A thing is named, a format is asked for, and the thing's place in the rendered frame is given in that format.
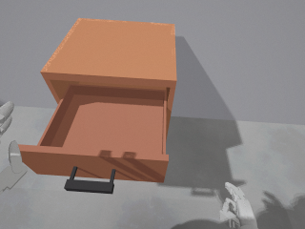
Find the handle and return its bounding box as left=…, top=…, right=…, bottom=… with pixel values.
left=64, top=166, right=116, bottom=195

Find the cabinet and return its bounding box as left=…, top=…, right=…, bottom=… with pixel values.
left=40, top=18, right=177, bottom=142

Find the drawer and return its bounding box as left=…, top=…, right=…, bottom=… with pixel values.
left=17, top=84, right=169, bottom=183

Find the robot right hand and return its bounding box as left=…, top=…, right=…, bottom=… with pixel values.
left=219, top=182, right=257, bottom=229

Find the robot left hand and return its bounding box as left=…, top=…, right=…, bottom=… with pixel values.
left=0, top=101, right=28, bottom=195

